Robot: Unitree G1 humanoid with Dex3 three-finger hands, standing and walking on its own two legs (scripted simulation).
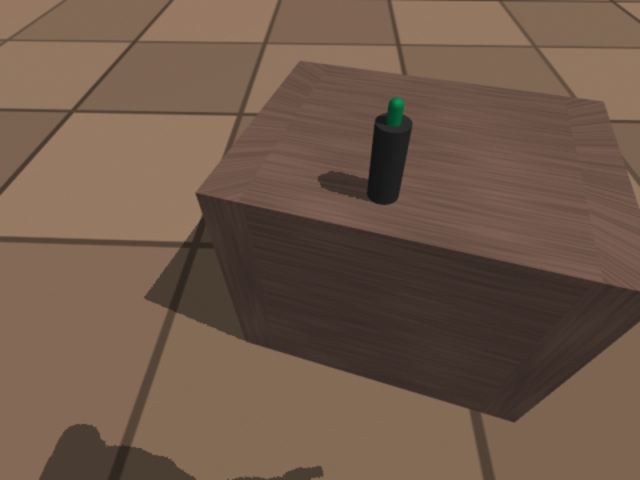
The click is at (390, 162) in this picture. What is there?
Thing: necked bottle
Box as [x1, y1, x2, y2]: [367, 97, 412, 204]
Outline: 398,97 392,98 390,100 387,113 381,114 375,119 367,195 372,201 380,204 391,203 395,201 398,196 412,124 410,119 402,114 403,102
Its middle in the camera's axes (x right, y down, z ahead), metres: +0.13 -0.17 +0.74
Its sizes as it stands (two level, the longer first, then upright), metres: 0.068 0.068 0.220
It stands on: a support 0.70 m high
